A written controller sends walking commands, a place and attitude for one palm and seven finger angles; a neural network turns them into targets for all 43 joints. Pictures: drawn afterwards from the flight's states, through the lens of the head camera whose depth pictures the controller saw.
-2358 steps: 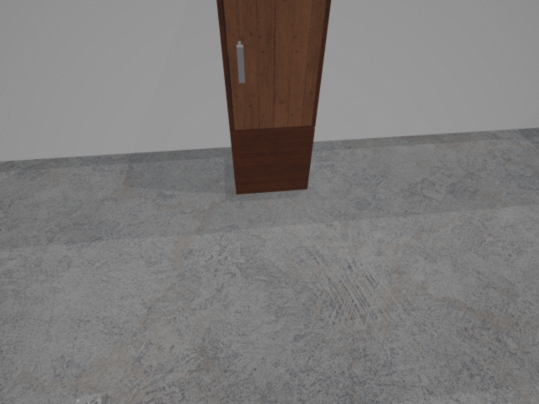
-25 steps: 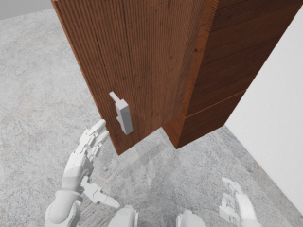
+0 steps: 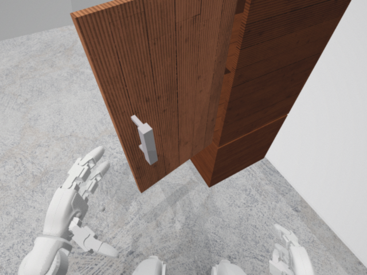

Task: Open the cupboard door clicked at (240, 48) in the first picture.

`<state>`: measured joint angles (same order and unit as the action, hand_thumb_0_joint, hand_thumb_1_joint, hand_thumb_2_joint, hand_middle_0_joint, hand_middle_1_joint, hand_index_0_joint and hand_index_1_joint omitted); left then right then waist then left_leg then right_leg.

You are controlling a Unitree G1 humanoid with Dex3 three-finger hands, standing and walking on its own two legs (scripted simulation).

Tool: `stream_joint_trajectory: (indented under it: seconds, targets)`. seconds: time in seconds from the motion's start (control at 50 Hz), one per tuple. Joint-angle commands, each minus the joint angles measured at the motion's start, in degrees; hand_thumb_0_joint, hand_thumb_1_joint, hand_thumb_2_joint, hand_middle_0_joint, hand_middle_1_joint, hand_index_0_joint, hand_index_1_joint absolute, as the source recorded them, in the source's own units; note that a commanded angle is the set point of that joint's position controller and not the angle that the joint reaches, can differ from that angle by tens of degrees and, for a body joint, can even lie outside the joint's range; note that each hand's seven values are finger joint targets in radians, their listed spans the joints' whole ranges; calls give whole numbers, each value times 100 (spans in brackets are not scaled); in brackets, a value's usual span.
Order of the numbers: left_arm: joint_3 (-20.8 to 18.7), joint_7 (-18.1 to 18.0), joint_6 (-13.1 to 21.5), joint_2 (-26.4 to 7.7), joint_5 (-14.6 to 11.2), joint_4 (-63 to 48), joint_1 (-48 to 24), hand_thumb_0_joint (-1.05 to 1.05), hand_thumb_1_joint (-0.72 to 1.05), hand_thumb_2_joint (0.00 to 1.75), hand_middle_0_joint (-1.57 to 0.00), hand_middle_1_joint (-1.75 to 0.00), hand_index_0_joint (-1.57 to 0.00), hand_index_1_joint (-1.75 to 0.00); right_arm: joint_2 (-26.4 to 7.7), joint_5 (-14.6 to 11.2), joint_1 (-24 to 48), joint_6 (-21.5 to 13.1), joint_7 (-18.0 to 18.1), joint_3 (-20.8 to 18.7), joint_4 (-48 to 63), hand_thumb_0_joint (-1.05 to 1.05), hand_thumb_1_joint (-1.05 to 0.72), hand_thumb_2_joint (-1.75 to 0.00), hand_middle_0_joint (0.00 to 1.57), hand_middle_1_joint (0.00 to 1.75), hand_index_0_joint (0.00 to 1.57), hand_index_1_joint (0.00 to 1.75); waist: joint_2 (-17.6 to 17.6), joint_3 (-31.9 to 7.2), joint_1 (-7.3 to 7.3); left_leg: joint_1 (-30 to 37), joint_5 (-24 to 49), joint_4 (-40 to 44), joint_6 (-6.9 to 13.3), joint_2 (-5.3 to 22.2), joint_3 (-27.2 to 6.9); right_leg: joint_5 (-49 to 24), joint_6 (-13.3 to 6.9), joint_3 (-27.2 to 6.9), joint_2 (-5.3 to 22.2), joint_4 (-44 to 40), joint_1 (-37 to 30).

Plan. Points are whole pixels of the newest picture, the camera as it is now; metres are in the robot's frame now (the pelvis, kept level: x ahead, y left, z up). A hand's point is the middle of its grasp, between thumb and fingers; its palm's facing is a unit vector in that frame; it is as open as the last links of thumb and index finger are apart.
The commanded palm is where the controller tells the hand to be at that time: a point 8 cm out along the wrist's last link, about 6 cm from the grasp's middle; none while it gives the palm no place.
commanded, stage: draw the hand back to the body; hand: left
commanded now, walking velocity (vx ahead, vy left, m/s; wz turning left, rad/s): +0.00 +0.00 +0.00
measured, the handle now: (143, 140) +0.41 +0.12 +0.04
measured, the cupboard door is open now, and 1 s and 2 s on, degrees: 100 100 100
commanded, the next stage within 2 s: step back with the hand held close in 1.36 s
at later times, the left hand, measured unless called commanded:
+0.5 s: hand (48, 197) +0.23 +0.23 +0.14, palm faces +0.22 -0.92 -0.33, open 14.7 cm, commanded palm +0.19 +0.27 +0.17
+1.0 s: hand out of the picture +0.23 +0.27 +0.24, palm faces +0.45 -0.78 -0.42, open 8.9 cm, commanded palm +0.18 +0.31 +0.25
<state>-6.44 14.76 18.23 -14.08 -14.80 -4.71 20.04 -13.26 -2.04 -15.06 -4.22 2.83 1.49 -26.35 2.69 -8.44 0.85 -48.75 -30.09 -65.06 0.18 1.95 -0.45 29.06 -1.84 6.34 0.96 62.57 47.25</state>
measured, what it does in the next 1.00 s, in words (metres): rises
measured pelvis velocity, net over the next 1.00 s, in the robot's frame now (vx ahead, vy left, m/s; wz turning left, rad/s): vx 0.05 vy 0.01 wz -0.01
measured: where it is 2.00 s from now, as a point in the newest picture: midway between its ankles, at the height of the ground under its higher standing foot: outside the picture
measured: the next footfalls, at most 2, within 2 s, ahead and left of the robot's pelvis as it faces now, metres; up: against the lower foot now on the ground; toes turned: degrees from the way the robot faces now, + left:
none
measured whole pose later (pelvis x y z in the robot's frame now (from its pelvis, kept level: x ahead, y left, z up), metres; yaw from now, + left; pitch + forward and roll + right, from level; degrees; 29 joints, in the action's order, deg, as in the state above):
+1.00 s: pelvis +0.05 +0.01 +0.09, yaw +0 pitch -3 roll -1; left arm -18.9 -6.4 2.4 -19.6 -2.9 -22.6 27.0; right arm -13.2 0.1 -10.8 -5.5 3.9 2.4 -35.0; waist 4.3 -0.6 -4.2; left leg -4.9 -15.9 -24.0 0.9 0.1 1.9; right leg 14.8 -0.2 4.4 0.7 22.3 4.3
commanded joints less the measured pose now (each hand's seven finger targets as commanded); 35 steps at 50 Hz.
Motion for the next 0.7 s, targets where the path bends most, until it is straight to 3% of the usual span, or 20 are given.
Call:
stream_joint_trajectory:
  seconds: [0.0, 0.12, 0.16, 0.26, 0.28, 0.3, 0.34, 0.36, 0.38, 0.5, 0.56, 0.58, 0.64, 0.68]
  targets:
    - [-422, -14, 176, -650, -197, -1291, -113, 0, -50, 30, -15, -30, -15, -30, -735, -40, 313, -388, 107, -266, 1032, 0, -90, -90, 20, 30, 20, 30, -217, -838, 38, 788, 908, 1344, 86, -278, -154, -643, 87, -460, -171, -1507, -1204]
    - [-666, 154, 61, -851, -329, -1365, -122, 0, -50, 30, -15, -30, -15, -30, -771, -60, 325, -543, 158, -213, 1027, 0, -90, -90, 20, 30, 20, 30, -170, -585, 3, 1120, 952, 1637, 91, -264, -192, -625, 68, -437, -193, -1801, -1480]
    - [-732, 179, 34, -927, -338, -1680, -142, 0, -50, 30, -15, -30, -15, -30, -752, -79, 310, -618, 165, -195, 1029, 0, -90, -90, 20, 30, 20, 30, 95, -732, -38, 1440, 1177, 1763, 83, -255, -202, -963, 57, -364, -202, -1798, -1611]
    - [-820, 190, -209, -929, -378, -2013, 217, 0, -32, 37, -16, -30, -16, -30, -696, -110, 346, -755, 130, -180, 972, 0, -90, -90, 20, 30, 20, 30, 206, -644, -89, 1867, 1760, 2011, 57, -229, -241, -1700, 60, -212, -241, -1871, -1942]
    - [-1022, -766, -504, -1686, 537, -2437, 287, 0, -29, 39, -16, -30, -16, -30, -688, 3, 415, -637, 276, -195, 923, 0, -90, -90, 20, 30, 20, 30, 215, -785, -459, 2013, 1891, 2341, 108, -182, -124, -1702, -8, -496, -70, -2208, -2197]
    - [-748, -1216, -779, -1116, 645, -2359, 793, 0, -26, 40, -16, -30, -16, -30, -551, 24, 386, -581, 328, -145, 945, 0, -90, -90, 20, 30, 20, 30, 62, -440, -304, 2087, 1833, 2496, 91, -167, -112, -1642, 22, -437, -45, -2356, -2176]
    - [-502, -1721, -1139, -862, 907, -2313, 1019, 0, -18, 43, -16, -30, -16, -30, -519, 28, 418, -438, 345, -117, 808, 0, -90, -90, 20, 30, 20, 30, 89, -59, -246, 2211, 1797, 2672, 94, -133, -81, -1601, 56, -382, -17, -2574, -2371]
    - [-533, -1875, -1207, -950, 1001, -2455, 870, 0, -15, 45, -16, -30, -16, -30, -568, 29, 455, -394, 359, -112, 789, 0, -90, -90, 20, 30, 20, 30, 17, -22, -235, 2366, 1856, 2760, 98, -120, -99, -1641, 57, -351, -30, -2664, -2432]
    - [-534, -1988, -1242, -1012, 1067, -2650, 731, 0, -12, 47, -16, -30, -16, -30, -590, 43, 480, -385, 376, -104, 775, 0, -90, -90, 20, 30, 20, 30, 132, -100, -210, 2574, 1958, 2844, 105, -124, -95, -1742, 57, -352, -19, -2736, -2553]
    - [-719, -2317, -1368, -1167, 1254, -2748, 503, 0, 9, 55, -17, -30, -17, -30, -589, 114, 607, -468, 432, -44, 520, 0, -90, -90, 20, 30, 20, 30, 0, -26, -253, 3362, 2529, 3425, 111, -105, -95, -2179, 72, -288, -15, -3225, -3223]
    - [-858, -2332, -1381, -1182, 1258, -2746, 551, 0, 20, 60, -18, -30, -18, -30, -581, 133, 728, -508, 396, -32, 388, 0, -90, -90, 20, 30, 20, 30, -10, 112, -308, 3609, 2968, 3669, 87, -92, -87, -2468, 72, -260, -22, -3446, -3569]
    - [-866, -2325, -1379, -1169, 1265, -2830, 528, 0, 23, 62, -18, -30, -18, -30, -586, 145, 761, -522, 373, -30, 357, 0, -90, -90, 20, 30, 20, 30, 151, 80, -326, 3734, 3143, 3739, 77, -89, -79, -2560, 74, -264, -10, -3506, -3675]
    - [-1012, -2305, -1377, -1199, 1249, -2773, 580, 0, 34, 66, -18, -30, -18, -30, -574, 166, 871, -543, 309, -43, 256, 0, -90, -90, 20, 30, 20, 30, -54, 254, -361, 3893, 3377, 3941, 64, -66, -61, -2757, 85, -250, -27, -3712, -3911]
    - [-1144, -2294, -1347, -1255, 1254, -2847, 539, 0, 41, 69, -18, -30, -18, -30, -579, 176, 893, -538, 268, -57, 209, 0, -90, -90, 20, 30, 20, 30, 31, 246, -394, 4037, 3631, 4057, 39, -50, -65, -2860, 81, -248, -38, -3793, -4060]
